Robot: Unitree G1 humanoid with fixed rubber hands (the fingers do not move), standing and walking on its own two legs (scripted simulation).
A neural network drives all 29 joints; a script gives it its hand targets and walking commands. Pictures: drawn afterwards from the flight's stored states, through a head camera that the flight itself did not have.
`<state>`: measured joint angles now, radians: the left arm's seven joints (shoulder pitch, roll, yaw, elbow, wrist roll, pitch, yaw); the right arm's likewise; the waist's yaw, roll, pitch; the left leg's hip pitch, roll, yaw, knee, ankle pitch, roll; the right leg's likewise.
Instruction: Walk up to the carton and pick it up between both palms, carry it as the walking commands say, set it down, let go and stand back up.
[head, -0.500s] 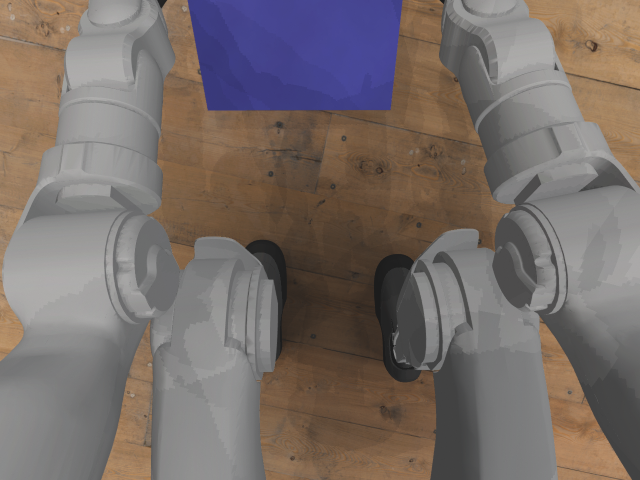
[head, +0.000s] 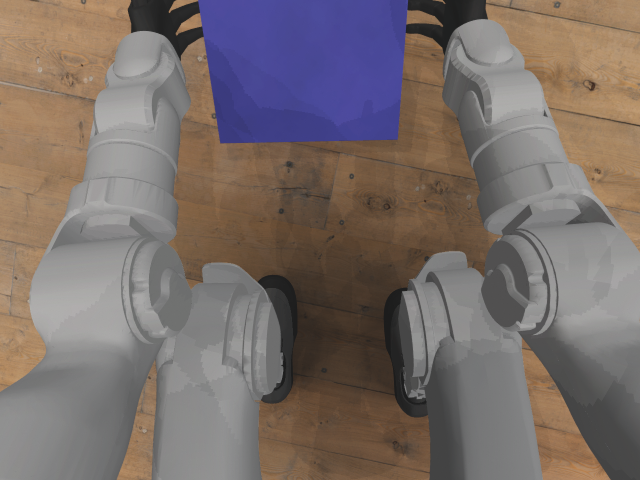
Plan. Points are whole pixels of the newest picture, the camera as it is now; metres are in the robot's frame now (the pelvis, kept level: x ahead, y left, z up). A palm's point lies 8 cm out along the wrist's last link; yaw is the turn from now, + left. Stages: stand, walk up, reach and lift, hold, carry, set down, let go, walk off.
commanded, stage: set down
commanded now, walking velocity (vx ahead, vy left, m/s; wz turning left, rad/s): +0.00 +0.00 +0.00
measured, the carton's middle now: (309, 52) +0.56 +0.03 -0.23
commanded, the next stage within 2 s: none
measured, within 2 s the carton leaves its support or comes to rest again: rests again in 1.58 s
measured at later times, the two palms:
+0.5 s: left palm (160, 29) +0.55 +0.17 -0.14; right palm (460, 19) +0.55 -0.12 -0.15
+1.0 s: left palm (161, 24) +0.56 +0.17 -0.14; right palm (459, 15) +0.56 -0.12 -0.15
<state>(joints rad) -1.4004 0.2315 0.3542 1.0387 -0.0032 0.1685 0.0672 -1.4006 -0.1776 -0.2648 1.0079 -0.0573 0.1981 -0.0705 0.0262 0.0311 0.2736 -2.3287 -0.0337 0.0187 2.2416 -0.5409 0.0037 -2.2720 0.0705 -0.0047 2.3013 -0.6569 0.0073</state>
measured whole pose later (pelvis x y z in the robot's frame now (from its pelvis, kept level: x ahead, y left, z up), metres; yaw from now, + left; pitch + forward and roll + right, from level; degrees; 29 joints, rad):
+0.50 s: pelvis +0.01 +0.00 +0.00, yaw +0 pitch +38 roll +1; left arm -1.40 0.24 0.41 1.03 0.03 0.13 0.02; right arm -1.40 -0.16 -0.31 1.00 -0.10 0.16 -0.04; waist 0.02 0.02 0.27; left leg -2.33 -0.03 0.01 2.25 -0.58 -0.01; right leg -2.27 0.07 -0.01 2.31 -0.69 -0.01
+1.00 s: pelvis +0.02 +0.00 +0.00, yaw +0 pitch +38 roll +1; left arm -1.41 0.24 0.44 1.04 0.06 0.11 0.00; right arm -1.41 -0.16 -0.33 1.00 -0.12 0.13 -0.01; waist 0.02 0.02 0.28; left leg -2.32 -0.03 0.02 2.27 -0.60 -0.01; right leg -2.27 0.08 -0.01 2.33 -0.71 0.00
